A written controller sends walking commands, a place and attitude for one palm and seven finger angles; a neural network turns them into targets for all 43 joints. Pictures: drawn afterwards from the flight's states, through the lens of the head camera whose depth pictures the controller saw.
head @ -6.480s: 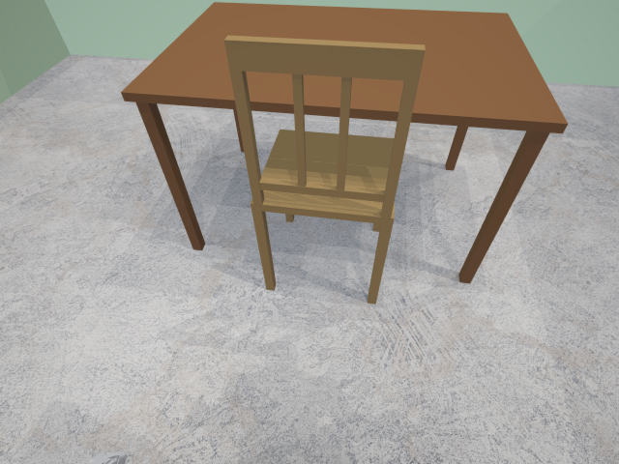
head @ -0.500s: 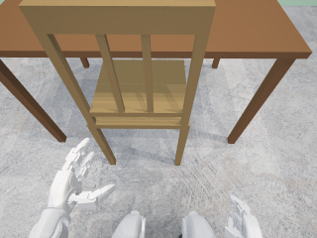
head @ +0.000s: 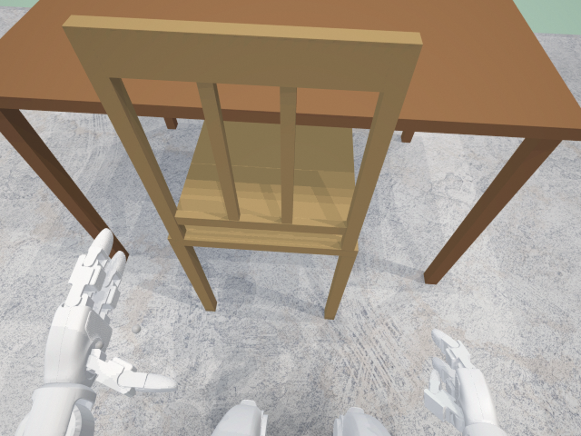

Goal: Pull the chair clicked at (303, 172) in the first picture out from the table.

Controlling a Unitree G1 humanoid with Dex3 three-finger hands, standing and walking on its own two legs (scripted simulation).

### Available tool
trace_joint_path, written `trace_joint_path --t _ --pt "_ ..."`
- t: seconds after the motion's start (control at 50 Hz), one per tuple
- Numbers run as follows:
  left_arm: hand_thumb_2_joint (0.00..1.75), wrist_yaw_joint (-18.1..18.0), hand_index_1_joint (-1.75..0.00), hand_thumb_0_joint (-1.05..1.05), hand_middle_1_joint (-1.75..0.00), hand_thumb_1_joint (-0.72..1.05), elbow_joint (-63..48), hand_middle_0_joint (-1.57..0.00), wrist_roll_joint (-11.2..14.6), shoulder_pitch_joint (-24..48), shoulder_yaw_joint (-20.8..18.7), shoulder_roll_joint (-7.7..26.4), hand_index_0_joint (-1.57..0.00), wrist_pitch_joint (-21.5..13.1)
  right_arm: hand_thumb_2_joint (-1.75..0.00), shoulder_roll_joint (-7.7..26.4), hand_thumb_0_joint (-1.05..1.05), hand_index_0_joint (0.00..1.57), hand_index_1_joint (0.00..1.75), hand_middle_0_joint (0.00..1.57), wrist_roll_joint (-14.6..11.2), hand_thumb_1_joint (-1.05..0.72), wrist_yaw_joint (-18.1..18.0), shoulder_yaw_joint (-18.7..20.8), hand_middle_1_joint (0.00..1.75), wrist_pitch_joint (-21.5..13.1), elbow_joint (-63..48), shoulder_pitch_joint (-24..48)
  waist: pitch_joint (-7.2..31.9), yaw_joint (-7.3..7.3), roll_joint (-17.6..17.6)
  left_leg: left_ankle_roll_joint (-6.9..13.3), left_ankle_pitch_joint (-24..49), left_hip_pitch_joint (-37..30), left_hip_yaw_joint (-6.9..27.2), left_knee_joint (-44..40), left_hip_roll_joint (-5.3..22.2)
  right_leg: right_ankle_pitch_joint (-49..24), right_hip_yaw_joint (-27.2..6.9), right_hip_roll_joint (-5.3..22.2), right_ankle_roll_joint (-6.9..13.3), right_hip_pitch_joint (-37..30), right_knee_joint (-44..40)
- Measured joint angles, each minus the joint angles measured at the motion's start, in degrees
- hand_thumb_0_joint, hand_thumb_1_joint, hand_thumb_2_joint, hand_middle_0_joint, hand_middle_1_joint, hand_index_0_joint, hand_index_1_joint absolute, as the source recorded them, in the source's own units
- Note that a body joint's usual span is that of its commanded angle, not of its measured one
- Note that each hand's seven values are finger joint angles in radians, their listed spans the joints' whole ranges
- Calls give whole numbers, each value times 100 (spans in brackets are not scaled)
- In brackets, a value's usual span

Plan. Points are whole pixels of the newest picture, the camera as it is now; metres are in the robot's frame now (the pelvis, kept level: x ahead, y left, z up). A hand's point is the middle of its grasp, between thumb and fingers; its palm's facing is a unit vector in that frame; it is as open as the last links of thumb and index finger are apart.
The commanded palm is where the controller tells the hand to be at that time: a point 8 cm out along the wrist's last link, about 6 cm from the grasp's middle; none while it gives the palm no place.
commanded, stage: raise the hand toward the chair's back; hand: left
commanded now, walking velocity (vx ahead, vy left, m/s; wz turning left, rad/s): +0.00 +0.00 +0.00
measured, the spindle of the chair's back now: (223, 162) +0.52 +0.15 +0.03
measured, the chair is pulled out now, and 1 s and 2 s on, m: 0.00 0.00 0.00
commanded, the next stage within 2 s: aim the fingers beside a spindle in 0.78 s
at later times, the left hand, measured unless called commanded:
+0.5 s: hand (149, 325) +0.24 +0.19 +0.05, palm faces -0.01 -1.00 -0.06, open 17.0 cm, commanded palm +0.22 +0.25 +0.05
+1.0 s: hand (145, 322) +0.25 +0.20 +0.05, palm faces +0.02 -1.00 -0.07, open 17.0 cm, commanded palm +0.23 +0.25 +0.05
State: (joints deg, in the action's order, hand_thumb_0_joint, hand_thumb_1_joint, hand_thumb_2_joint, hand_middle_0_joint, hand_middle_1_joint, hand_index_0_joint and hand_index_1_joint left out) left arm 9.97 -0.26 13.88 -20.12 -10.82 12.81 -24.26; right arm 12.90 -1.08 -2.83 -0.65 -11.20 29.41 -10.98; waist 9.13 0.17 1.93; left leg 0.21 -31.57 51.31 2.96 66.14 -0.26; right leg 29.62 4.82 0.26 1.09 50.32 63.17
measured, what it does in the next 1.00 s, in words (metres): stands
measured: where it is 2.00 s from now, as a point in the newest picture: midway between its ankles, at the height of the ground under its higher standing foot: outside the picture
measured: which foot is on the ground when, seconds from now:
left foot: down 0.00-1.00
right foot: down 0.00-1.00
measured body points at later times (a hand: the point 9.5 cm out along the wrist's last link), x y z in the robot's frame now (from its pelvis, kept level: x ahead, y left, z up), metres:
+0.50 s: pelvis +0.00 -0.01 +0.01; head +0.07 -0.01 +0.46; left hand +0.24 +0.24 +0.06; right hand +0.15 -0.26 -0.07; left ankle +0.00 +0.11 -0.65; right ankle +0.01 -0.11 -0.65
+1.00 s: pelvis -0.01 -0.01 +0.00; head +0.07 -0.01 +0.45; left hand +0.24 +0.25 +0.05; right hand +0.17 -0.25 -0.08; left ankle +0.00 +0.11 -0.65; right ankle +0.01 -0.11 -0.65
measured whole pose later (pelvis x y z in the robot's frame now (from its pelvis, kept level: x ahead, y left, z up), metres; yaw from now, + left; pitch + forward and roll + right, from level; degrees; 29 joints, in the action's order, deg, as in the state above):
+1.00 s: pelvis -0.01 -0.01 +0.00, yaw +0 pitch +16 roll -2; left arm 15.4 9.0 15.6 -13.2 -12.4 14.0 -23.5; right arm 14.5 -1.5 -3.7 -0.9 -12.6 31.9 -12.7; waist 7.7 -0.6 2.4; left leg -0.2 -30.0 50.2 2.9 64.3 -0.1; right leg 28.3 4.7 0.1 1.5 49.5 61.8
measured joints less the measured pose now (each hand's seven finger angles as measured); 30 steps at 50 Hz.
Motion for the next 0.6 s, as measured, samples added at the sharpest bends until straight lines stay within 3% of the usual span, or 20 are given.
trace_joint_path --t 0.12,0.28,0.44,0.6 --pt "31 559 -9 -1 -8 -48 332 -6 6 163 184 100 -6 500 -89 38 1 21 30 20 -34 -91 -62 -78 30 36 -12 -5 -130 13 25 -1 -8 -41 -12 -9 16 0 -12 -16 8 -29 -6" --pt "30 274 -8 -1 -8 -50 214 -6 145 296 -267 135 -6 40 -89 57 1 21 30 20 -17 -91 -71 27 30 -3 238 -229 -94 -53 14 -34 58 -187 -1 -171 29 -55 -3 -30 30 -170 -152" --pt "30 683 -8 -1 -8 -50 701 -5 198 428 -137 191 -6 497 -89 187 1 21 30 20 -90 -91 -114 57 30 31 246 -319 -141 -157 43 -24 146 -275 -71 -302 48 -149 -73 -49 29 -212 -245" --pt "30 279 -8 -1 -8 -50 581 -6 130 375 -240 103 -6 -79 -90 163 1 20 30 20 -28 -91 -71 101 30 -76 289 -342 -122 -161 -22 -51 192 -282 -51 -325 42 -174 -52 -42 54 -219 -248"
